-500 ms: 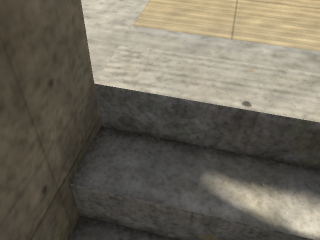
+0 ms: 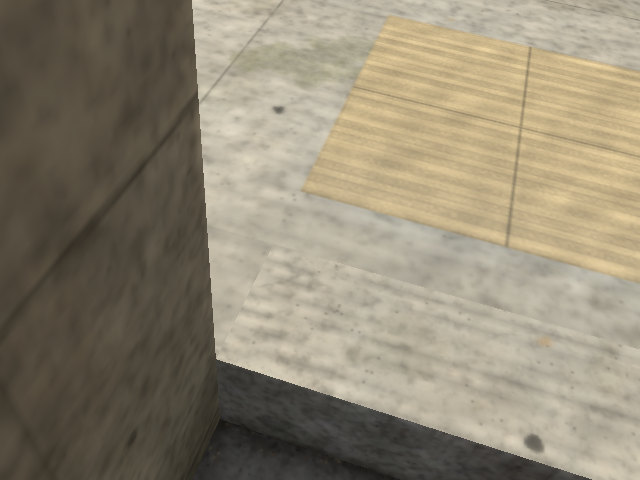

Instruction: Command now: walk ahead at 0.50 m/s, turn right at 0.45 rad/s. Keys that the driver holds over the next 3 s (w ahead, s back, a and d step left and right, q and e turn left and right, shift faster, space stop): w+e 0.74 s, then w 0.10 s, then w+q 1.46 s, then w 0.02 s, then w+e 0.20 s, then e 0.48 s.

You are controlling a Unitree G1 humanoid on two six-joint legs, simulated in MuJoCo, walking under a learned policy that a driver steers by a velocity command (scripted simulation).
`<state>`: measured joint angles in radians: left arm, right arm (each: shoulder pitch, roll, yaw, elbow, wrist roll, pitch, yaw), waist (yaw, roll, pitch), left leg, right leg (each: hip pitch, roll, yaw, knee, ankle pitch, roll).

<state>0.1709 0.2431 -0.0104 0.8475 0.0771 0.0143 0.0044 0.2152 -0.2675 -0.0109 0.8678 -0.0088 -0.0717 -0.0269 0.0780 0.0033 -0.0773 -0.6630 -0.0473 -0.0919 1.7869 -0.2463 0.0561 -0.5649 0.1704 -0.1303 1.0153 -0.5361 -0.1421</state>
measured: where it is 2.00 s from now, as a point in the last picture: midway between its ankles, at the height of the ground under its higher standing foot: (607, 273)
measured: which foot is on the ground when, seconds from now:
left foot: up 0.00-0.24, down 0.26-0.78, up 0.80-1.00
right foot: down 0.00-0.28, up 0.30-0.74, down 0.76-1.00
